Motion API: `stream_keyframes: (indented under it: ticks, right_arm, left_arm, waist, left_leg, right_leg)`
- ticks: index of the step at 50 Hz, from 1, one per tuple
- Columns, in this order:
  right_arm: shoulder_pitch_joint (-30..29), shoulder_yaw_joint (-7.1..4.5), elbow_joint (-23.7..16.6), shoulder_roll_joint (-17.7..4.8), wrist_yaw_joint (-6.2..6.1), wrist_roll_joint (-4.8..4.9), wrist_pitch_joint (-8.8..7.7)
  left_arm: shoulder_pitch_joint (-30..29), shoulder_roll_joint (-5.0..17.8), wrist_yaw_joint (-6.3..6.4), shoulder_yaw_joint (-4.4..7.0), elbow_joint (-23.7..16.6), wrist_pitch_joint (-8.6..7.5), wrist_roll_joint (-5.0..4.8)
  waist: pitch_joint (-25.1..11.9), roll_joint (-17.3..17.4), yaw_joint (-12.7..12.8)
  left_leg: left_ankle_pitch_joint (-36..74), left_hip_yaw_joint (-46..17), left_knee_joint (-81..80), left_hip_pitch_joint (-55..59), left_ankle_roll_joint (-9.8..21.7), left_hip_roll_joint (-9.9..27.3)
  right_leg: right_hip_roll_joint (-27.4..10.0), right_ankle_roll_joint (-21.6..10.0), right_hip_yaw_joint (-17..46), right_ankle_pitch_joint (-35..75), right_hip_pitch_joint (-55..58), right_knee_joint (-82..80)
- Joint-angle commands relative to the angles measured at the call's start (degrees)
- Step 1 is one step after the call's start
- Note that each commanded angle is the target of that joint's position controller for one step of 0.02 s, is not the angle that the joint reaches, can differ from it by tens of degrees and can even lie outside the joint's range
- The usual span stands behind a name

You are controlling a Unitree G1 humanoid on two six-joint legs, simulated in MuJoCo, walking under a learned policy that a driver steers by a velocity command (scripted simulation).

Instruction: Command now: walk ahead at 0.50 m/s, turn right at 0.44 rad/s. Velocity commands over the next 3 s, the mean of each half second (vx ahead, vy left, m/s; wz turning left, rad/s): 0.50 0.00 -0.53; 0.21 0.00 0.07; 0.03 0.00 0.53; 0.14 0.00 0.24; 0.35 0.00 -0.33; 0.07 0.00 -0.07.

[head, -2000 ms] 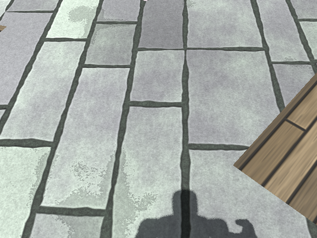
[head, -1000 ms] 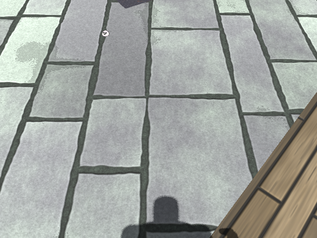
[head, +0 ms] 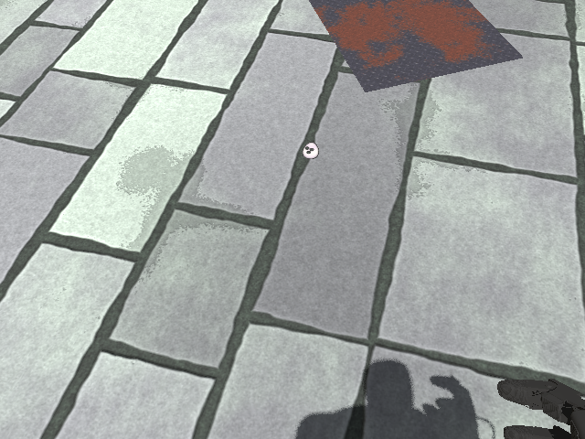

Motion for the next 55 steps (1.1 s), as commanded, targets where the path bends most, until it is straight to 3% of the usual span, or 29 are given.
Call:
stream_keyframes:
  ticks: [1, 3, 4, 5, 6, 7, 8, 10, 11, 14, 19, 23, 25, 27, 28, 29, 30, 31, 32, 33, 35, 36, 38, 40, 44, 50, 53, 54, 55]
  right_arm:
    - [-2.3, -2.37, -4.5, -6.5, 0.02, 0.54, -1.48]
    - [4.7, -3.64, -2.7, -8.4, -0.58, 0.23, -1.69]
    - [12.6, -4.58, -1.8, -11.1, -1.18, -0.55, -1.72]
    - [18.6, -5.89, -0.4, -16.0, -1.36, -1.13, -0.70]
    - [19.5, -5.40, 0.6, -12.8, -0.86, -0.21, -0.18]
    - [17.1, -4.35, 0.3, -9.0, -0.84, 0.12, -0.12]
    - [14.4, -3.75, 0.2, -7.3, -0.81, -0.09, -0.01]
    - [11.1, -2.95, 0.9, -5.0, -0.69, -0.79, -0.07]
    - [10.3, -3.11, 1.4, -5.3, -0.67, -0.88, -0.26]
    - [10.4, -3.83, 2.9, -6.9, -0.73, -0.48, -0.89]
    - [11.6, -4.55, 5.2, -10.0, -1.06, -0.10, -0.51]
    - [14.7, -5.09, 7.3, -12.2, -1.14, 0.99, 0.37]
    - [15.4, -5.45, 7.9, -13.4, -1.23, 1.45, 1.12]
    - [15.7, -5.62, 8.1, -14.6, -1.71, 1.78, 2.12]
    - [16.1, -4.93, 8.3, -13.5, -1.85, 1.84, 2.24]
    - [17.8, -3.29, 7.1, -9.9, -1.68, -0.38, 1.66]
    - [24.7, -0.75, 6.4, -4.6, -0.55, -1.02, 0.71]
    - [22.1, -2.66, 9.0, -12.2, -0.12, 0.95, 0.42]
    - [16.2, -2.78, 7.1, -12.2, -0.01, 2.90, 0.70]
    - [14.2, -2.32, 7.0, -10.3, -0.53, 2.35, 1.09]
    - [14.5, -2.46, 8.4, -9.4, -1.69, 1.17, 3.12]
    - [18.6, -2.34, 9.6, -7.9, -2.02, 1.12, 4.23]
    - [20.8, -2.35, 10.3, -6.7, -2.47, 0.58, 5.28]
    - [17.1, -2.36, 8.9, -6.5, -2.76, 0.29, 5.52]
    - [11.6, -2.52, 6.0, -6.5, -1.83, 0.59, 6.15]
    - [7.5, -3.49, 1.9, -7.1, -0.35, 0.49, 7.79]
    - [10.1, -4.08, 1.7, -7.1, 0.36, 0.65, 7.54]
    - [12.4, -5.31, 1.9, -10.6, -0.22, 0.42, 7.29]
    - [14.8, -7.23, 1.2, -18.4, -1.48, -0.13, 7.21]
  left_arm:
    - [-1.4, 10.3, 0.59, 2.72, -3.6, -0.04, -0.26]
    - [-2.8, 8.4, 0.55, 2.26, -4.3, 0.11, 0.00]
    - [-4.1, 5.5, 0.32, 1.23, -5.5, -0.18, 0.69]
    - [1.8, 1.3, 0.44, -0.10, -7.0, -0.78, -0.10]
    - [2.6, 5.5, 0.60, 0.49, -7.1, -0.90, -0.87]
    - [-1.2, 9.0, 0.59, 1.58, -6.8, -0.59, -0.90]
    - [-3.8, 8.9, 0.57, 1.75, -7.1, -0.20, -0.36]
    - [-6.1, 7.4, 0.08, 1.94, -8.0, 0.30, 0.34]
    - [-6.2, 6.3, -0.26, 1.73, -8.4, 0.61, 0.08]
    - [-8.9, 4.4, -0.77, 1.20, -10.1, 1.11, 0.31]
    - [-16.1, 3.1, -2.33, 0.22, -12.4, 0.39, 0.47]
    - [-22.4, 3.6, -3.53, 0.18, -15.3, 0.40, 0.23]
    - [-23.2, 4.7, -3.94, 0.65, -16.4, 0.57, 0.41]
    - [-16.8, 7.3, -3.84, 2.22, -15.6, 0.71, 1.38]
    - [-8.3, 9.6, -3.18, 3.63, -13.5, 0.65, 1.51]
    - [-1.5, 13.7, -1.80, 4.51, -12.2, 1.11, 1.97]
    - [-5.0, 16.8, -1.38, 3.73, -13.8, 0.87, 2.74]
    - [-3.2, 11.8, -1.64, 2.77, -14.1, 1.06, 2.72]
    - [-5.7, 9.9, -1.84, 1.90, -13.0, 0.76, 2.78]
    - [-8.3, 8.6, -2.01, 1.56, -11.6, 0.20, 2.03]
    - [-13.2, 6.4, -1.94, 0.91, -10.7, -0.38, 2.47]
    - [-15.0, 6.0, -1.94, 0.85, -10.3, -0.99, 3.34]
    - [-18.7, 5.2, -1.88, 0.81, -9.2, -1.85, 3.53]
    - [-19.5, 6.8, -1.05, 1.46, -8.0, -1.59, 3.17]
    - [-18.2, 8.1, 0.70, 2.04, -5.9, 0.24, 2.99]
    - [-17.4, 9.8, 0.98, 2.92, -4.1, 2.77, 1.42]
    - [-17.3, 9.9, 1.39, 3.21, -3.2, 3.39, 0.05]
    - [-14.2, 8.7, 1.33, 3.02, -2.2, 3.20, 0.56]
    - [-15.1, 6.2, 0.95, 2.23, -4.6, 2.49, 3.17]
  waist:
    - [-1.6, -7.9, -4.0]
    - [-4.4, -7.8, -8.2]
    - [-10.5, -3.9, -12.2]
    - [-18.4, 11.0, -11.2]
    - [-16.2, 13.9, -11.1]
    - [-8.7, 7.9, -11.5]
    - [-4.6, 4.6, -10.6]
    - [-0.5, 4.4, -8.4]
    - [0.1, 5.9, -7.7]
    - [0.5, 4.0, -7.4]
    - [1.0, 1.7, -9.5]
    - [2.6, 1.4, -11.0]
    - [2.1, 1.9, -10.1]
    - [-2.6, 2.9, -5.7]
    - [-7.2, 1.2, -0.9]
    - [-14.1, -6.7, 0.8]
    - [-25.4, -19.4, -4.8]
    - [-30.7, -7.7, 0.1]
    - [-21.8, -6.8, -0.3]
    - [-14.3, -3.0, -2.7]
    - [-8.4, -3.0, -6.3]
    - [-8.8, -5.8, -8.5]
    - [-6.9, -6.8, -10.3]
    - [-6.2, -6.5, -9.4]
    - [-5.6, -5.9, -7.0]
    - [-3.1, -6.5, -5.9]
    - [-4.5, -5.9, -8.0]
    - [-6.6, -0.8, -8.2]
    - [-9.0, 14.2, -7.1]
  left_leg:
    - [0.1, 1.2, -3.7, 9.9, 1.0, -1.9]
    - [-0.7, 1.5, -7.3, 21.6, 3.7, -0.3]
    - [-3.7, -5.2, -6.4, 33.8, 7.1, 7.4]
    - [-13.8, -25.6, -9.0, 50.7, 15.4, 20.1]
    - [-25.8, -37.1, -13.0, 49.3, 17.5, 23.9]
    - [-26.7, -30.9, -14.2, 43.0, 15.6, 21.4]
    - [-20.3, -23.2, -14.9, 37.2, 14.1, 18.8]
    - [-10.3, -13.3, -17.9, 28.7, 12.8, 14.8]
    - [-7.4, -10.2, -19.3, 25.8, 12.8, 14.1]
    - [0.3, -3.2, -21.8, 24.1, 13.9, 13.8]
    - [7.0, 7.0, -22.1, 25.2, 12.5, 12.7]
    - [8.5, 10.5, -20.8, 30.1, 10.8, 14.5]
    - [18.0, 12.4, -17.0, 33.3, 9.6, 15.2]
    - [39.9, 14.4, -3.8, 32.9, 8.0, 14.0]
    - [40.0, 15.7, 7.3, 27.6, 6.0, 11.8]
    - [13.6, 16.0, 24.5, 12.7, 3.2, 8.3]
    - [-34.6, 10.8, 46.4, -5.2, -0.3, -1.4]
    - [-34.0, -0.4, 50.3, -3.3, 0.1, 0.8]
    - [-32.7, 0.0, 49.1, -6.8, 0.5, 2.9]
    - [-29.5, 1.4, 42.8, -7.4, 0.5, 5.0]
    - [-23.6, 2.2, 37.1, -0.1, 0.3, 6.5]
    - [-21.4, 1.6, 36.3, 5.4, -0.9, 5.9]
    - [-17.7, 2.0, 30.1, 7.6, -2.7, 5.4]
    - [-12.7, 3.2, 24.2, 6.0, -2.6, 5.4]
    - [-8.0, 4.3, 18.0, 4.7, -1.7, 5.8]
    - [-16.1, 6.9, 11.4, 2.9, 0.8, 4.5]
    - [-7.0, 9.6, -2.0, 11.0, 3.9, 1.5]
    - [8.3, 5.2, -7.0, 18.4, 6.4, 2.6]
    - [35.7, -12.7, -5.2, 30.7, 14.0, 15.1]
  right_leg:
    - [-13.3, -7.5, 14.5, 9.4, -4.1, -2.2]
    - [-10.3, -5.0, 13.4, 11.2, -7.0, 4.7]
    - [-7.4, -3.0, 9.6, 7.7, -12.5, 17.7]
    - [0.0, 0.6, 0.8, -10.4, -28.8, 35.0]
    - [-3.3, 1.4, -0.4, -18.5, -38.2, 45.4]
    - [-5.7, 1.7, 0.2, -13.8, -40.7, 49.8]
    - [-7.3, 2.2, -1.3, -9.6, -39.8, 50.4]
    - [-10.1, 2.7, -1.9, -4.4, -37.1, 47.5]
    - [-11.0, 3.0, -2.6, -3.1, -35.3, 46.4]
    - [-11.7, 4.2, -3.6, 1.1, -35.7, 41.8]
    - [-11.1, 3.5, -6.4, 15.2, -32.6, 25.9]
    - [-10.0, 1.2, -8.9, 15.1, -31.5, 18.3]
    - [-8.3, -0.7, -11.0, 10.1, -29.5, 16.2]
    - [-3.4, -3.2, -14.0, 6.6, -17.6, 13.6]
    - [-1.7, -5.2, -13.4, 14.3, -3.7, 9.0]
    - [-11.8, -8.5, -0.9, 33.5, 15.3, 11.2]
    - [-31.0, -21.8, 28.2, 46.2, 30.7, 7.4]
    - [-30.0, -21.1, 24.4, 47.9, 27.1, 6.7]
    - [-27.3, -18.3, 13.1, 51.2, 21.1, 7.4]
    - [-23.5, -14.8, 7.1, 47.4, 12.6, 5.3]
    - [-19.6, -11.6, 0.8, 41.6, -0.5, -0.7]
    - [-20.9, -13.3, -1.7, 44.7, -5.9, -2.0]
    - [-19.3, -13.0, -7.2, 45.0, -9.6, -3.9]
    - [-18.7, -11.7, -9.9, 41.8, -8.3, -4.7]
    - [-20.3, -11.5, -11.4, 30.5, -4.7, -6.4]
    - [-24.1, -10.4, -10.2, 24.7, 1.3, -2.0]
    - [-21.8, -5.5, -13.5, 27.4, 1.6, 7.1]
    - [-17.5, -1.2, -16.8, 22.6, -1.7, 15.3]
    - [-9.4, 4.5, -20.9, 1.3, -17.9, 32.0]
Next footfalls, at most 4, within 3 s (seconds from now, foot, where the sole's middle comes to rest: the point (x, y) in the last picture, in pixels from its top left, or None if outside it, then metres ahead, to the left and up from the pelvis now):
0.08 left None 0.20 0.13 -0.78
0.58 right None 0.41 -0.20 -0.78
1.08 left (336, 420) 0.51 0.02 -0.78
1.56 right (440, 428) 0.52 -0.21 -0.78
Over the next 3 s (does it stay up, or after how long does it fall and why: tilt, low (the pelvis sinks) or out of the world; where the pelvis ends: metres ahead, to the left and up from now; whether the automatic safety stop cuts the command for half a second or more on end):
stays up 0.80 -0.09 -0.01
